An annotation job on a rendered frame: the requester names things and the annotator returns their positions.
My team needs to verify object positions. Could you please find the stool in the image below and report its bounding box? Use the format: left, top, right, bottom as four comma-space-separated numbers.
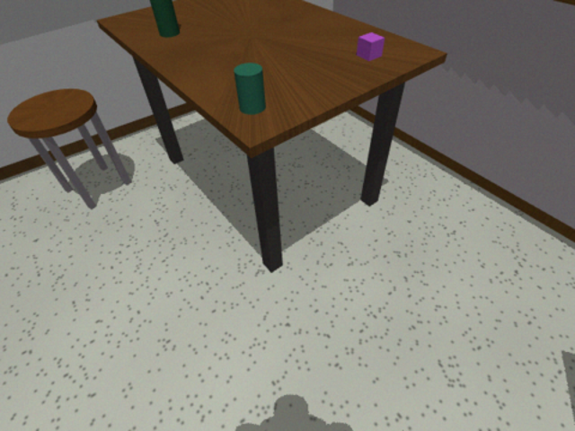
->
7, 89, 131, 209

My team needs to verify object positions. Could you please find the table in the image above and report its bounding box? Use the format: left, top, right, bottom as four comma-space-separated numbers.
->
96, 0, 447, 273

